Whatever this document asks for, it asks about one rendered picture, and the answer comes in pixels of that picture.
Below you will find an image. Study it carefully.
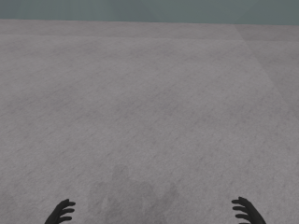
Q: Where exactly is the robot left hand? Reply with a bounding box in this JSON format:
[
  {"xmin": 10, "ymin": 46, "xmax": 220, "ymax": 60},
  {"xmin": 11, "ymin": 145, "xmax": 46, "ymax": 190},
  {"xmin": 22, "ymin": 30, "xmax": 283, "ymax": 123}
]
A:
[{"xmin": 44, "ymin": 199, "xmax": 76, "ymax": 224}]

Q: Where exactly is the robot right hand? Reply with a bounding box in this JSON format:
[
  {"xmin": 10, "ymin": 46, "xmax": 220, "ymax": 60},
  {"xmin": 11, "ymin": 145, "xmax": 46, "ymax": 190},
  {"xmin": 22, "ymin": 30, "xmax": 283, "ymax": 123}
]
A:
[{"xmin": 232, "ymin": 196, "xmax": 266, "ymax": 224}]

